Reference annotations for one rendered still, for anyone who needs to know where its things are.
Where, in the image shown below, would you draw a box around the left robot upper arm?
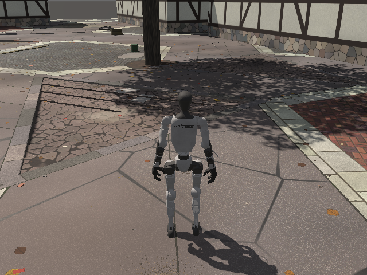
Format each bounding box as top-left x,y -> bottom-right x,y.
158,116 -> 173,148

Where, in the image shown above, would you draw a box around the right robot upper arm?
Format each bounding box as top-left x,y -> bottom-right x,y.
196,116 -> 210,149

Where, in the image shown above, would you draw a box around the left robot hand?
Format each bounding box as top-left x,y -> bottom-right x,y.
152,166 -> 165,181

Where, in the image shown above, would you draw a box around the right robot hand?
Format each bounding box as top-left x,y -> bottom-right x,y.
203,168 -> 217,184

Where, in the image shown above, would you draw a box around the left robot forearm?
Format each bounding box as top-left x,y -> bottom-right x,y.
153,140 -> 164,167

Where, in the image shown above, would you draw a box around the robot right thigh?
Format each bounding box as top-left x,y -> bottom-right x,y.
191,159 -> 203,198

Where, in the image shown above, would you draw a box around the robot left shin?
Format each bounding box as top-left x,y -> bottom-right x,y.
166,191 -> 175,230

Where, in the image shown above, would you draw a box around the right robot forearm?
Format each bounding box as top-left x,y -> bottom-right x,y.
204,140 -> 215,169

